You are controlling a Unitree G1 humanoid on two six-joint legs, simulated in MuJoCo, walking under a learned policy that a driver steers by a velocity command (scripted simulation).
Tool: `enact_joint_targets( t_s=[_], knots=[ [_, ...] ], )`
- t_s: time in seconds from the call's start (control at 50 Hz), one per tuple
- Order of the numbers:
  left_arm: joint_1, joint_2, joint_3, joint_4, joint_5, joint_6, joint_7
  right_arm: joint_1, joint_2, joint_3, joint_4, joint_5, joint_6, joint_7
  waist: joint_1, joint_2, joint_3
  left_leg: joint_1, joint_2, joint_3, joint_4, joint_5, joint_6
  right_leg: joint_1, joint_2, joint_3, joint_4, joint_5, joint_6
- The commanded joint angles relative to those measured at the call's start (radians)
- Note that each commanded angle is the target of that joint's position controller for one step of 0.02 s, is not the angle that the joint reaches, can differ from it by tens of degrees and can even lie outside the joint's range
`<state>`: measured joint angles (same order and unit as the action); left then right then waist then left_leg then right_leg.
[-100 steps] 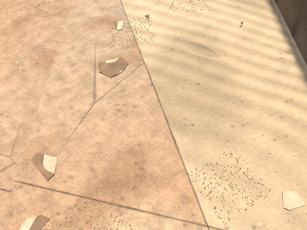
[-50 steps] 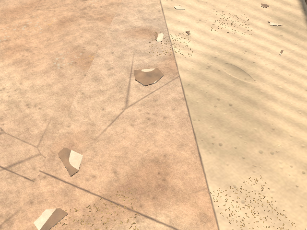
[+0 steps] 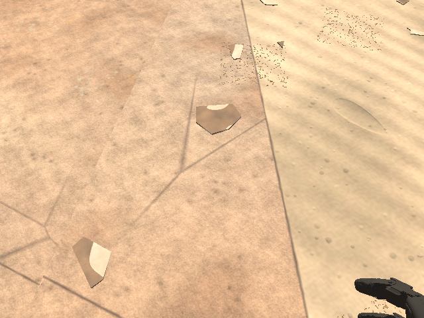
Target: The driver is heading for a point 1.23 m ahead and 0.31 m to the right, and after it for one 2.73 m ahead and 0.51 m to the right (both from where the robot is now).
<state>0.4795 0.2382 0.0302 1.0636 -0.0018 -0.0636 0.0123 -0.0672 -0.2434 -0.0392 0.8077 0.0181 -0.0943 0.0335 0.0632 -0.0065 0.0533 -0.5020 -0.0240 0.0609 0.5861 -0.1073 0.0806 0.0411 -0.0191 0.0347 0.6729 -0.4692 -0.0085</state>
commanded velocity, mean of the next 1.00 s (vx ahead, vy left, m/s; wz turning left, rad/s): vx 0.49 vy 0.00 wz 0.00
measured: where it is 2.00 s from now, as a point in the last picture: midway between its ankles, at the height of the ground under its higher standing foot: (264, 136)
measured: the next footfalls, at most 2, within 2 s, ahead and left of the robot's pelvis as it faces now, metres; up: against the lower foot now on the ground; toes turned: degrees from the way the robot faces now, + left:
right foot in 0.50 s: +0.45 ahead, -0.15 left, +0.00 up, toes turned -2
left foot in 1.04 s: +0.76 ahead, +0.09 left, +0.00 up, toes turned +3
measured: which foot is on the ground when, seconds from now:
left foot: down 0.00-0.50, up 0.52-1.00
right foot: up 0.00-0.48, down 0.50-1.00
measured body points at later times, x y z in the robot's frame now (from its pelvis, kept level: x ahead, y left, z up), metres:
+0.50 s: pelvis +0.28 -0.04 +0.01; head +0.31 -0.05 +0.46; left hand +0.49 +0.20 -0.08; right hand +0.24 -0.31 -0.14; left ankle +0.12 +0.09 -0.71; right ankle +0.41 -0.15 -0.72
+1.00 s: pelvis +0.56 -0.03 +0.02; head +0.59 -0.03 +0.47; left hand +0.52 +0.24 -0.12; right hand +0.77 -0.26 -0.08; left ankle +0.72 +0.09 -0.70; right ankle +0.41 -0.15 -0.71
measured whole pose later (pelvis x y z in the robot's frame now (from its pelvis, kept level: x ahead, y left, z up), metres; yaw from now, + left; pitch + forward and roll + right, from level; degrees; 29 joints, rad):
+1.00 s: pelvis +0.56 -0.03 +0.02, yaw +1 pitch +2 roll -2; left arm 0.39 0.26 0.06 1.00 -0.02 -0.07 0.01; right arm 0.01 -0.24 -0.03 0.84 0.02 -0.09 0.04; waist 0.07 0.03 0.02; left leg -0.56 0.06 0.01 0.51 0.00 0.05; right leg 0.09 0.04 -0.06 0.21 -0.34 -0.01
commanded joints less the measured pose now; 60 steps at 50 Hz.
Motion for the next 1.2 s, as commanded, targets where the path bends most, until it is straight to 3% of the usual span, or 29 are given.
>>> enact_joint_targets(
  t_s=[0.02,0.04,0.06,0.1,0.14,0.24,0.3,0.4,0.44,0.48,0.5,0.52,0.54,0.56,0.6,0.64,0.76,0.84,0.92,0.98,1.02,1.04,1.06,1.08,1.1,1.12,1.14,1.16,1.2],
  knots=[
    [-0.011,0.109,0.014,-0.101,-0.037,-0.06,-0.018,0.394,-0.178,-0.051,0.084,0.0,0.009,-0.005,-0.183,0.189,-0.287,0.814,0.382,-0.765,-0.333,-0.378,0.237,-0.742,0.022,0.107,0.73,-0.047,-0.036],
    [-0.105,0.14,0.022,-0.134,-0.054,-0.07,-0.016,0.299,-0.142,-0.04,0.064,-0.001,0.002,-0.004,-0.151,0.124,-0.155,0.635,0.35,-0.606,-0.359,-0.327,0.201,-0.754,-0.033,0.072,0.71,0.041,-0.054],
    [-0.142,0.134,0.026,-0.141,-0.045,-0.07,-0.008,0.227,-0.117,-0.03,0.056,-0.012,-0.008,0.002,-0.109,0.045,-0.08,0.469,0.311,-0.487,-0.392,-0.209,0.179,-0.709,-0.08,0.053,0.644,0.122,-0.054],
    [-0.099,0.1,0.033,-0.132,-0.022,-0.043,0.002,0.176,-0.083,-0.019,0.059,-0.027,-0.018,0.008,-0.039,0.076,-0.057,0.3,0.246,-0.345,-0.442,-0.108,0.153,-0.583,-0.131,0.058,0.554,0.188,-0.048],
    [-0.099,0.07,0.03,-0.14,-0.016,-0.022,0.005,0.199,-0.092,-0.019,0.081,-0.02,-0.023,0.007,-0.021,0.08,-0.032,0.224,0.23,-0.28,-0.484,-0.075,0.168,-0.571,-0.143,0.04,0.492,0.198,-0.031],
    [-0.304,0.089,0.035,-0.221,0.002,-0.023,0.005,0.302,-0.155,-0.03,0.114,-0.018,-0.02,-0.029,-0.064,0.041,0.015,0.269,0.216,-0.2,-0.517,0.004,0.163,-0.708,-0.148,0.021,0.188,0.464,0.017],
    [-0.424,0.067,0.023,-0.252,-0.006,-0.032,-0.009,0.368,-0.171,-0.032,0.131,-0.006,-0.012,-0.039,-0.108,0.039,0.019,0.304,0.194,-0.141,-0.508,0.032,0.132,-0.655,-0.104,-0.024,-0.006,0.584,0.022],
    [-0.539,0.085,0.017,-0.305,-0.018,-0.04,-0.039,0.459,-0.184,-0.039,0.17,0.004,0.014,-0.041,-0.136,0.044,0.033,0.495,0.264,-0.154,-0.423,0.057,0.115,-0.679,-0.079,-0.015,-0.14,0.5,-0.006],
    [-0.511,0.112,0.024,-0.31,-0.019,-0.045,-0.048,0.453,-0.197,-0.045,0.17,0.004,0.026,-0.042,-0.107,0.066,0.012,0.548,0.288,-0.166,-0.364,0.148,0.097,-0.621,-0.06,-0.026,-0.168,0.416,-0.033],
    [-0.304,0.175,0.059,-0.254,-0.018,-0.049,-0.045,0.424,-0.186,-0.039,0.159,-0.003,0.039,-0.041,0.006,0.069,-0.113,0.525,0.225,-0.108,-0.111,0.441,0.058,-0.333,-0.001,-0.077,-0.202,0.383,-0.081],
    [-0.107,0.249,0.084,-0.208,-0.008,-0.048,-0.036,0.431,-0.146,-0.02,0.134,-0.02,0.039,-0.042,0.073,-0.001,-0.27,0.358,0.167,-0.058,0.179,0.317,0.024,-0.026,-0.124,0.056,-0.162,0.403,-0.142],
    [-0.009,0.345,0.108,-0.175,0.0,-0.039,-0.037,0.55,-0.016,0.018,0.122,-0.021,0.017,-0.031,0.027,-0.27,-0.405,-0.066,-0.021,-0.019,0.559,-0.181,-0.054,0.346,-0.357,0.53,-0.256,0.205,-0.306],
    [-0.009,0.242,0.078,-0.182,-0.004,-0.04,-0.041,0.513,-0.092,0.003,0.137,-0.003,-0.009,-0.028,0.053,-0.219,-0.421,-0.189,-0.017,-0.175,0.692,-0.46,-0.039,0.358,-0.371,0.694,-0.372,0.114,-0.303],
    [-0.101,0.196,0.061,-0.198,-0.005,-0.043,-0.039,0.416,-0.169,-0.019,0.108,0.027,-0.025,-0.025,0.038,-0.163,-0.269,-0.268,0.039,-0.177,0.734,-0.392,-0.018,0.235,-0.341,0.543,-0.381,0.136,-0.251],
    [-0.244,0.141,0.044,-0.227,0.003,-0.045,-0.04,0.333,-0.157,-0.022,0.094,0.012,-0.026,-0.035,-0.016,-0.051,-0.123,-0.213,0.131,-0.133,0.634,-0.229,-0.02,-0.029,-0.265,0.32,-0.433,0.323,-0.216],
    [-0.273,0.113,0.036,-0.222,0.013,-0.051,-0.045,0.361,-0.12,-0.024,0.101,0.001,0.0,-0.038,-0.065,-0.079,-0.094,-0.106,0.166,-0.135,0.556,-0.159,-0.032,-0.153,-0.216,0.22,-0.494,0.398,-0.204],
    [-0.192,0.157,0.048,-0.173,0.003,-0.048,-0.021,0.227,-0.087,-0.022,0.049,-0.015,0.02,-0.038,-0.056,-0.045,-0.028,-0.197,0.172,-0.112,0.277,0.06,-0.08,-0.163,-0.192,0.084,-0.561,0.532,-0.215],
    [-0.134,0.171,0.049,-0.145,-0.007,-0.04,-0.009,0.088,-0.067,-0.012,0.013,-0.008,0.01,-0.025,-0.012,-0.049,0.007,-0.138,0.13,-0.067,0.051,0.214,-0.08,-0.156,-0.164,0.017,-0.578,0.487,-0.188],
    [-0.073,0.178,0.055,-0.105,-0.015,-0.022,-0.005,-0.006,-0.077,-0.008,-0.027,0.0,0.001,-0.005,0.008,-0.049,0.037,-0.167,0.114,-0.076,-0.045,0.177,-0.054,-0.025,-0.219,0.024,-0.532,0.508,-0.183],
    [-0.089,0.194,0.065,-0.099,-0.017,-0.006,0.001,0.015,-0.108,-0.018,-0.035,0.002,-0.008,0.009,-0.029,-0.064,0.011,-0.106,0.092,-0.065,-0.081,0.071,-0.017,0.056,-0.254,0.031,-0.451,0.644,-0.16],
    [-0.127,0.196,0.064,-0.108,-0.015,0.006,0.003,0.195,-0.158,-0.048,0.016,-0.001,-0.009,0.005,-0.131,-0.074,-0.099,0.162,0.029,-0.008,-0.106,0.044,0.022,0.032,-0.204,-0.014,-0.237,0.931,-0.126],
    [-0.117,0.161,0.048,-0.12,-0.005,0.008,0.002,0.374,-0.213,-0.073,0.065,-0.008,-0.009,-0.005,-0.197,-0.037,-0.223,0.457,0.089,-0.074,-0.071,0.06,0.064,-0.12,-0.149,-0.039,-0.002,0.843,-0.097],
    [-0.004,0.053,0.015,-0.134,0.001,-0.008,-0.009,0.506,-0.309,-0.099,0.088,-0.026,-0.002,-0.012,-0.177,0.172,-0.379,0.875,0.357,-0.493,-0.097,-0.074,0.209,-0.539,0.005,-0.089,0.405,0.439,-0.022],
    [-0.013,0.055,0.011,-0.119,-0.012,-0.031,-0.011,0.518,-0.244,-0.077,0.09,-0.014,0.002,-0.011,-0.189,0.247,-0.448,0.92,0.438,-0.771,-0.258,-0.186,0.243,-0.693,0.075,0.056,0.591,-0.109,-0.02],
    [-0.101,0.156,0.041,-0.143,-0.046,-0.045,-0.014,0.447,-0.193,-0.06,0.083,-0.009,-0.002,-0.013,-0.186,0.179,-0.298,0.793,0.411,-0.647,-0.286,-0.245,0.189,-0.783,0.016,0.11,0.668,-0.073,-0.041],
    [-0.167,0.169,0.045,-0.165,-0.056,-0.048,-0.011,0.361,-0.159,-0.049,0.064,-0.012,-0.005,-0.016,-0.156,0.128,-0.192,0.641,0.381,-0.502,-0.313,-0.216,0.151,-0.786,-0.044,0.078,0.642,0.022,-0.054],
    [-0.198,0.159,0.049,-0.169,-0.044,-0.043,-0.003,0.292,-0.121,-0.039,0.06,-0.018,-0.011,-0.012,-0.124,0.082,-0.115,0.498,0.341,-0.397,-0.361,-0.166,0.127,-0.748,-0.083,0.066,0.576,0.103,-0.051],
    [-0.18,0.146,0.057,-0.162,-0.035,-0.027,0.003,0.251,-0.091,-0.031,0.059,-0.026,-0.02,-0.011,-0.087,0.108,-0.083,0.41,0.305,-0.308,-0.397,-0.115,0.102,-0.685,-0.116,0.074,0.521,0.16,-0.05],
    [-0.137,0.091,0.054,-0.147,-0.034,0.002,0.002,0.235,-0.082,-0.031,0.073,-0.034,-0.027,-0.009,-0.055,0.117,-0.059,0.318,0.275,-0.201,-0.446,-0.038,0.096,-0.616,-0.129,0.073,0.493,0.212,-0.043]
  ],
)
